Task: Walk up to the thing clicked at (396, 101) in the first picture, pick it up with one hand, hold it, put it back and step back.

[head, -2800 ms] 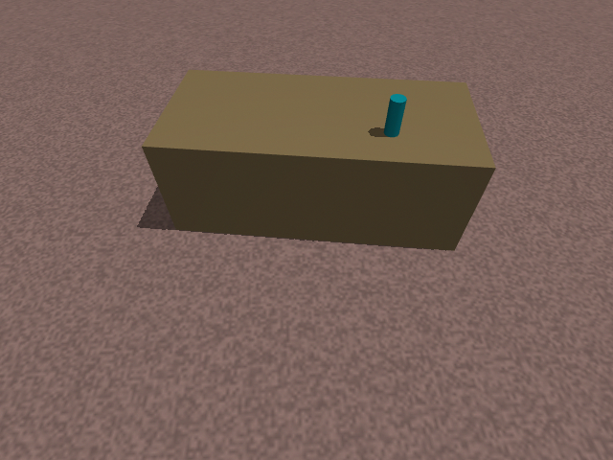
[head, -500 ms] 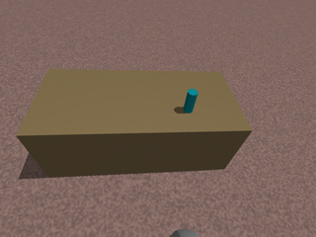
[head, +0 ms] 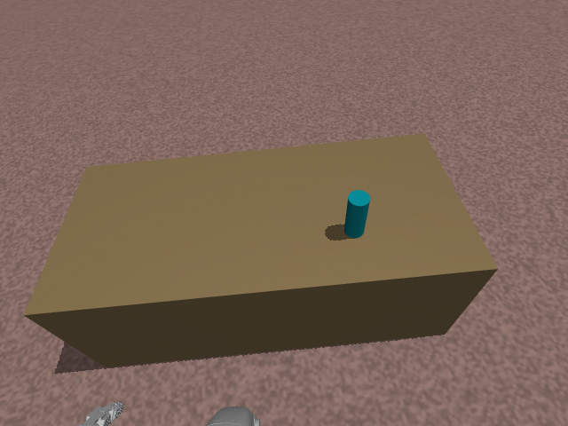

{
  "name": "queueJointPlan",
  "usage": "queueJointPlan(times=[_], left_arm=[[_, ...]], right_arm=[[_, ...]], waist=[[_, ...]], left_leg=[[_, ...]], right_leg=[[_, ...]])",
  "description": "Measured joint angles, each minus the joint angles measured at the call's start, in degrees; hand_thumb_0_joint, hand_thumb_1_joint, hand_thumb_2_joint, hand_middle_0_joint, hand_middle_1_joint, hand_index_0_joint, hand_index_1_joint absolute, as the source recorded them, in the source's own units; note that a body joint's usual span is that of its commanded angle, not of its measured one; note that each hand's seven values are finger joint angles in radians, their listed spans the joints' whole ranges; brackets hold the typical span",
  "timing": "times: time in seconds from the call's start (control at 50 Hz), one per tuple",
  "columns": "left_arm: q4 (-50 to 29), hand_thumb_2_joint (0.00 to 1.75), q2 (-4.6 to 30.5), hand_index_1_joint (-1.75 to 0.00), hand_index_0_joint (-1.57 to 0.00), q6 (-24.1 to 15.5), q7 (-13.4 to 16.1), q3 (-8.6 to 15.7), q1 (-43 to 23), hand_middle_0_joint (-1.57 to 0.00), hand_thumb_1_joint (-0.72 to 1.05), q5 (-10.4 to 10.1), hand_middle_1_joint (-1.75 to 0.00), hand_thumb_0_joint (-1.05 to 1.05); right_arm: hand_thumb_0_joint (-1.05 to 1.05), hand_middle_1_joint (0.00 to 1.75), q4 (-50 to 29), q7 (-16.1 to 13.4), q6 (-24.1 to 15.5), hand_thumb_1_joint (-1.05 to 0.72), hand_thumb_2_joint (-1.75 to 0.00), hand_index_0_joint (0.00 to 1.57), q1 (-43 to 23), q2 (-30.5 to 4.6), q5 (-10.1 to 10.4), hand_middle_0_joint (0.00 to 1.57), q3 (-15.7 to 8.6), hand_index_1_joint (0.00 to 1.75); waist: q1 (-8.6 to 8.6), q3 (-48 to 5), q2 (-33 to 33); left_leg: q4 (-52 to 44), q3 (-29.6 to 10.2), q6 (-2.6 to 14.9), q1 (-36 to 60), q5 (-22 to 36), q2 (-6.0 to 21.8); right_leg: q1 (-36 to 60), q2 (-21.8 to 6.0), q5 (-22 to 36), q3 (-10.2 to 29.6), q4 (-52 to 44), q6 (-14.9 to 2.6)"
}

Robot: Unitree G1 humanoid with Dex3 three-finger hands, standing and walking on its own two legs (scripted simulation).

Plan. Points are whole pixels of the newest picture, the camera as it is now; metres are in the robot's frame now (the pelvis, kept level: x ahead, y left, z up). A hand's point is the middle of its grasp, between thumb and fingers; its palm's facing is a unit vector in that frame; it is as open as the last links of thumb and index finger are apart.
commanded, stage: walk up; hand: right
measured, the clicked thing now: (356, 215) +0.65 -0.16 -0.25
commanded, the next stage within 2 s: stand in 1.64 s
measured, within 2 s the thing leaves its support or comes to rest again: neither
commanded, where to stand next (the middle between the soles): +0.16 +0.02 m, yaw +4 degrees
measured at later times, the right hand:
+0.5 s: hand (448, 389) +0.20 -0.24 -0.15, palm faces -0.08 +0.92 -0.38, open 7.4 cm
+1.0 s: hand (453, 405) +0.18 -0.24 -0.15, palm faces -0.08 +0.94 -0.33, open 7.4 cm
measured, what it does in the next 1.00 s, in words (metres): steps on the spot: left foot, then right foot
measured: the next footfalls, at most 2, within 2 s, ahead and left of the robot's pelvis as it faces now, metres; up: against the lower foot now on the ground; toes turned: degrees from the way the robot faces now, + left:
left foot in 0.22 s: +0.20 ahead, +0.14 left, +0.00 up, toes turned +3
right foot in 0.48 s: +0.12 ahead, -0.13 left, +0.00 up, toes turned +0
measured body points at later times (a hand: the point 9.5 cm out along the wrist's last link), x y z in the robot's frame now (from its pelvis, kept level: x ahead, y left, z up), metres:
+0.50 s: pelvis +0.07 +0.01 -0.02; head +0.09 +0.02 +0.43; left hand +0.10 +0.32 -0.15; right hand +0.20 -0.28 -0.12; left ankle +0.16 +0.13 -0.73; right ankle +0.08 -0.13 -0.74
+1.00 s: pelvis +0.09 +0.01 +0.00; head +0.10 +0.02 +0.45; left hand +0.18 +0.32 -0.12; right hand +0.18 -0.29 -0.13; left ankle +0.16 +0.13 -0.73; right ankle +0.08 -0.13 -0.73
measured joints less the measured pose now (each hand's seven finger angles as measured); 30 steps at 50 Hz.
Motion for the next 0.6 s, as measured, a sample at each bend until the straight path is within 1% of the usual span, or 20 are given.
queueJointPlan(times=[0.06,0.1,0.14,0.18,0.22,0.24,0.26,0.28,0.32,0.36,0.4,0.44,0.46,0.48,0.5,0.52,0.54,0.58,0.6], left_arm=[[0.25,0.90,0.43,-0.30,-0.21,0.35,0.12,-0.04,1.96,-0.20,0.90,0.39,-0.30,0.00],[0.12,0.90,1.04,-0.30,-0.21,0.69,0.07,0.13,2.85,-0.21,0.90,0.89,-0.30,0.00],[-0.19,0.90,1.84,-0.30,-0.21,0.87,0.22,0.29,3.35,-0.21,0.90,1.24,-0.30,0.00],[-0.34,0.90,2.72,-0.30,-0.21,1.11,0.57,0.29,3.65,-0.20,0.90,1.27,-0.30,0.00],[0.05,0.90,3.35,-0.30,-0.21,1.74,0.98,0.14,3.92,-0.20,0.90,0.99,-0.30,0.00],[0.71,0.90,3.77,-0.30,-0.20,2.25,1.29,0.19,3.41,-0.20,0.90,0.77,-0.30,0.00],[1.47,0.90,3.80,-0.30,-0.20,2.89,1.66,0.29,2.56,-0.20,0.90,0.35,-0.30,0.00],[1.92,0.90,3.59,-0.30,-0.20,3.52,2.02,0.24,1.94,-0.20,0.90,0.01,-0.30,0.00],[2.78,0.90,3.03,-0.30,-0.20,4.37,2.41,-0.34,1.29,-0.20,0.90,-0.08,-0.30,0.00],[3.88,0.90,2.65,-0.30,-0.20,4.86,2.21,-0.82,1.00,-0.20,0.90,0.11,-0.30,0.00],[5.05,0.90,2.17,-0.30,-0.20,5.00,1.94,-1.05,0.83,-0.20,0.90,0.23,-0.30,0.00],[6.14,0.90,1.67,-0.30,-0.20,4.72,1.89,-1.15,0.85,-0.20,0.90,0.37,-0.30,0.00],[6.74,0.90,1.48,-0.30,-0.20,4.47,1.95,-1.14,0.90,-0.20,0.90,0.48,-0.30,0.00],[7.39,0.90,1.29,-0.30,-0.20,4.15,2.09,-1.08,0.96,-0.20,0.90,0.62,-0.30,0.00],[8.18,0.90,0.93,-0.30,-0.20,3.83,2.28,-0.98,0.88,-0.20,0.90,0.85,-0.30,0.00],[8.91,0.90,0.56,-0.30,-0.20,3.56,2.45,-0.92,0.91,-0.20,0.90,1.17,-0.30,0.00],[9.42,0.90,0.46,-0.30,-0.20,3.35,2.53,-0.91,1.27,-0.20,0.90,1.57,-0.30,0.00],[10.26,0.90,0.90,-0.30,-0.20,3.41,2.50,-1.07,1.78,-0.20,0.90,2.09,-0.30,0.00],[10.74,0.90,1.02,-0.30,-0.20,3.50,2.53,-1.14,1.73,-0.20,0.90,2.09,-0.30,0.00]], right_arm=[[0.00,0.30,-0.88,0.55,-0.21,-0.90,-0.90,0.20,-1.32,-0.29,-0.22,0.21,-0.61,0.30],[0.00,0.30,-0.73,0.79,-0.23,-0.91,-0.90,0.20,-1.55,-0.27,-0.45,0.21,-0.92,0.30],[0.00,0.30,-0.07,0.77,-0.17,-0.91,-0.90,0.20,-1.64,-0.13,-0.76,0.20,-1.02,0.30],[0.00,0.30,0.81,0.43,-0.15,-0.91,-0.90,0.20,-1.96,0.17,-0.98,0.20,-0.93,0.30],[0.00,0.30,1.44,-0.05,-0.65,-0.90,-0.90,0.20,-2.09,0.29,-1.20,0.20,-0.86,0.30],[0.00,0.30,2.03,-0.43,-0.91,-0.90,-0.90,0.20,-2.66,0.89,-1.44,0.20,-0.91,0.30],[0.00,0.30,2.27,-0.73,-1.00,-0.91,-0.90,0.20,-3.29,1.41,-1.70,0.20,-0.74,0.30],[0.00,0.30,2.22,-0.89,-0.96,-0.91,-0.90,0.20,-3.91,1.73,-1.66,0.20,-0.36,0.30],[0.00,0.30,2.10,-1.06,-0.62,-0.90,-0.90,0.20,-5.35,2.22,-1.33,0.20,0.36,0.30],[0.00,0.30,1.96,-1.28,-0.16,-0.90,-0.90,0.20,-6.61,2.82,-1.32,0.21,0.90,0.30],[0.00,0.30,1.83,-1.30,0.05,-0.90,-0.90,0.20,-7.54,3.02,-1.38,0.21,1.31,0.30],[0.00,0.30,1.96,-1.12,0.52,-0.90,-0.90,0.20,-8.57,2.81,-1.48,0.21,1.51,0.30],[0.00,0.30,2.06,-1.01,0.86,-0.90,-0.90,0.20,-9.08,2.63,-1.47,0.21,1.54,0.30],[0.00,0.30,2.25,-0.91,1.28,-0.90,-0.90,0.20,-9.60,2.41,-1.36,0.21,1.55,0.30],[0.00,0.30,2.60,-0.85,1.78,-0.90,-0.90,0.20,-10.17,2.11,-1.15,0.21,1.49,0.30],[0.00,0.30,3.11,-0.84,2.33,-0.90,-0.90,0.20,-10.55,1.91,-0.89,0.21,1.38,0.30],[0.00,0.30,3.74,-0.83,2.88,-0.90,-0.90,0.20,-10.72,2.05,-0.67,0.21,1.29,0.30],[0.00,0.30,5.01,-0.60,3.56,-0.90,-0.90,0.20,-10.83,2.56,-0.52,0.21,1.23,0.30],[0.00,0.30,5.54,-0.39,3.55,-0.90,-0.90,0.20,-10.88,2.51,-0.46,0.21,1.17,0.30]], waist=[[0.11,-0.20,0.83],[0.17,-0.38,0.90],[0.69,-0.29,0.44],[1.47,0.13,-0.59],[1.67,0.27,-1.50],[1.43,0.76,-3.07],[1.38,1.36,-4.29],[1.40,1.86,-4.87],[1.08,2.47,-4.96],[0.77,2.23,-5.15],[0.55,1.57,-4.95],[0.43,0.92,-4.15],[0.41,0.61,-3.63],[0.48,0.35,-2.96],[0.49,0.34,-1.76],[0.44,0.17,-0.42],[0.55,-0.52,0.10],[1.24,-1.81,-0.63],[1.33,-2.00,-0.68]], left_leg=[[-5.31,-1.09,-0.93,-3.56,4.36,1.00],[-11.46,-0.27,-1.59,-4.42,5.66,1.80],[-17.76,1.05,-2.00,-4.14,7.56,2.16],[-23.29,2.16,-1.94,-2.47,10.82,1.62],[-29.61,2.90,-1.15,0.86,15.34,0.45],[-29.58,3.31,-0.70,1.27,14.27,-0.80],[-28.51,3.69,-0.34,1.00,13.38,-1.64],[-27.62,3.90,-0.05,0.77,12.74,-1.85],[-26.97,3.83,0.37,0.84,12.14,-1.46],[-27.69,3.92,0.34,1.25,12.28,-1.22],[-28.12,3.96,0.17,1.32,12.37,-1.09],[-27.68,3.86,0.00,1.02,12.07,-0.76],[-27.12,3.76,-0.12,0.75,11.76,-0.55],[-26.27,3.61,-0.31,0.43,11.31,-0.23],[-25.30,3.07,-0.60,0.25,10.80,0.41],[-24.65,2.28,-0.85,0.21,10.42,1.06],[-24.41,1.65,-0.98,0.18,9.09,0.95],[-23.86,1.38,-0.95,0.41,2.88,-0.61],[-24.67,1.39,-0.87,1.10,2.59,-0.98]], right_leg=[[2.26,1.07,-0.32,-0.52,-2.17,-0.20],[3.28,1.53,-1.16,-1.38,-2.66,-0.28],[3.66,1.74,-2.57,-2.11,-1.84,-0.02],[3.37,1.56,-4.76,-2.32,0.67,0.53],[2.43,1.11,-8.03,-2.52,5.01,1.17],[1.47,-0.18,-9.71,-2.36,8.19,1.13],[0.09,-0.64,-10.65,-1.18,11.58,0.83],[-1.43,-0.10,-12.88,0.25,14.94,0.61],[-3.73,0.97,-16.86,1.17,19.99,0.31],[-5.03,0.97,-17.94,1.84,21.15,0.19],[-5.17,0.24,-16.95,2.09,18.84,0.33],[-4.22,-0.36,-15.27,2.09,14.52,0.65],[-3.32,-0.50,-13.63,2.00,11.74,0.77],[-2.20,-0.44,-10.50,1.80,8.61,1.19],[-1.38,0.12,-6.55,1.30,6.96,2.06],[-0.67,0.83,-5.54,0.62,6.21,2.70],[-0.40,1.00,-5.53,0.35,5.81,3.01],[-0.59,0.13,-6.17,1.04,5.87,2.80],[-0.49,-0.17,-6.33,1.26,5.83,2.80]])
